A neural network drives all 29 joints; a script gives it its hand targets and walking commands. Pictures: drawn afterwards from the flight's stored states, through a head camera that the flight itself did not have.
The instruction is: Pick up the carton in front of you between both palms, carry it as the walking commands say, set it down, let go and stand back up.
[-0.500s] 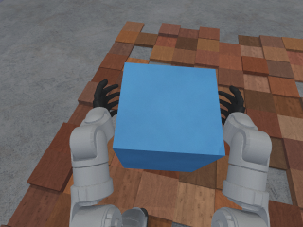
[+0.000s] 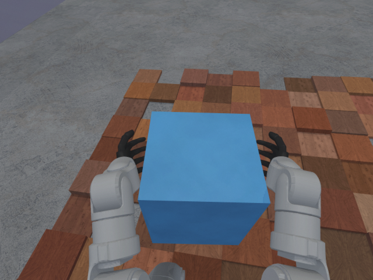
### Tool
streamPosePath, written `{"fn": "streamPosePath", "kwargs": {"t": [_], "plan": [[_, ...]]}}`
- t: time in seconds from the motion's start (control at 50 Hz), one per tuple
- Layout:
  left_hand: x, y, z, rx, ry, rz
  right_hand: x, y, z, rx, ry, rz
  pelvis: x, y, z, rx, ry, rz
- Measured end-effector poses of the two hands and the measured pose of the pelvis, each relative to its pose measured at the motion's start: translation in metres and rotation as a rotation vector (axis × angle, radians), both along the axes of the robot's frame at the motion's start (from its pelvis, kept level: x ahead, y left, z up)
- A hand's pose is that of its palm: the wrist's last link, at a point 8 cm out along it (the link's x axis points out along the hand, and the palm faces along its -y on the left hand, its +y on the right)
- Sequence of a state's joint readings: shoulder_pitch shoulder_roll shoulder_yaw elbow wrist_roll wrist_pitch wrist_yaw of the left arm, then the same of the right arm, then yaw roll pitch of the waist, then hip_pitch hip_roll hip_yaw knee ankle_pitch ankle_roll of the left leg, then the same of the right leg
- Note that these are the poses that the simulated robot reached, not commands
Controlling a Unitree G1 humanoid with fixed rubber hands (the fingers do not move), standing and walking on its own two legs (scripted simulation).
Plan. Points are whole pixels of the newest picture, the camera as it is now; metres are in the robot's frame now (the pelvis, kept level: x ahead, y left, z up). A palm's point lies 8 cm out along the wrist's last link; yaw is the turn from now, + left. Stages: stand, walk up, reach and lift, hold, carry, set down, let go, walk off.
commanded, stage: carry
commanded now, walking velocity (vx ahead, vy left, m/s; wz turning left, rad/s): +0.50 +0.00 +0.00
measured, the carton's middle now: (198, 182) +0.31 +0.03 +0.02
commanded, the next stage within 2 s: none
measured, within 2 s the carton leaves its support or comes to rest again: neither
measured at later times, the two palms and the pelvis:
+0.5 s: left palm (171, 70) +0.62 +0.13 +0.13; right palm (282, 79) +0.58 -0.17 +0.12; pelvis +0.32 +0.01 +0.04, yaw -5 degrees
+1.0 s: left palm (184, 28) +0.88 +0.12 +0.14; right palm (272, 31) +0.87 -0.19 +0.12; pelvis +0.61 -0.03 +0.03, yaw -2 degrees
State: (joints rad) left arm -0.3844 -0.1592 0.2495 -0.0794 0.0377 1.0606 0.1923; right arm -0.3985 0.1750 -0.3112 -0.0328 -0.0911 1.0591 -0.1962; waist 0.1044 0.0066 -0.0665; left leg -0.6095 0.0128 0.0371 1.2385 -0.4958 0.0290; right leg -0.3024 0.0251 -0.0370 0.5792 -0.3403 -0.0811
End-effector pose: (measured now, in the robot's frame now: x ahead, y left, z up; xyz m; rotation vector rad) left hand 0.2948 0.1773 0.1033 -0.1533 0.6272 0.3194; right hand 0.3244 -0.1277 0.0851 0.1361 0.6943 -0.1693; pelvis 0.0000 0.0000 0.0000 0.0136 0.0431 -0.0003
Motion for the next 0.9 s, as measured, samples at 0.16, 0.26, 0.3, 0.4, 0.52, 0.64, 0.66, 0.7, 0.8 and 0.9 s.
{"fn": "streamPosePath", "kwargs": {"t": [0.16,0.26,0.3,0.4,0.52,0.64,0.66,0.7,0.8,0.9], "plan": [[0.144,-0.004,-0.002,-0.019,-0.047,-0.081,0.116,-0.009,0.002,-0.073,-0.045,-0.085,0.113,0.019,0.0,0.014,0.026,-0.012],[0.215,-0.023,-0.008,-0.02,-0.03,-0.171,0.153,-0.024,0.001,-0.026,-0.033,-0.163,0.173,0.031,0.011,0.0,0.026,-0.052],[0.235,-0.031,-0.006,-0.036,-0.012,-0.183,0.162,-0.03,0.003,-0.006,-0.02,-0.182,0.195,0.033,0.021,-0.012,0.033,-0.063],[0.284,-0.043,0.012,-0.016,-0.037,-0.241,0.201,-0.04,0.025,-0.03,-0.045,-0.189,0.253,0.026,0.039,-0.038,0.046,-0.078],[0.328,-0.05,0.023,0.012,-0.08,-0.239,0.262,-0.047,0.039,-0.066,-0.084,-0.109,0.339,0.002,0.036,-0.034,0.04,-0.082],[0.367,-0.064,0.01,0.02,-0.063,-0.194,0.327,-0.06,0.021,-0.03,-0.072,-0.032,0.421,-0.027,0.014,-0.022,0.006,-0.044],[0.371,-0.064,0.01,0.019,-0.046,-0.18,0.335,-0.06,0.02,-0.027,-0.055,-0.019,0.432,-0.03,0.016,-0.021,0.004,-0.038],[0.382,-0.064,0.014,0.015,-0.027,-0.154,0.351,-0.06,0.023,-0.026,-0.037,0.004,0.452,-0.035,0.021,-0.017,0.002,-0.028],[0.427,-0.068,0.035,0.017,-0.049,-0.14,0.4,-0.063,0.042,-0.032,-0.061,0.022,0.501,-0.042,0.035,0.0,0.003,-0.016],[0.497,-0.07,0.045,0.038,-0.065,-0.164,0.463,-0.068,0.049,-0.051,-0.075,-0.014,0.552,-0.04,0.037,0.0,-0.006,-0.023]]}}
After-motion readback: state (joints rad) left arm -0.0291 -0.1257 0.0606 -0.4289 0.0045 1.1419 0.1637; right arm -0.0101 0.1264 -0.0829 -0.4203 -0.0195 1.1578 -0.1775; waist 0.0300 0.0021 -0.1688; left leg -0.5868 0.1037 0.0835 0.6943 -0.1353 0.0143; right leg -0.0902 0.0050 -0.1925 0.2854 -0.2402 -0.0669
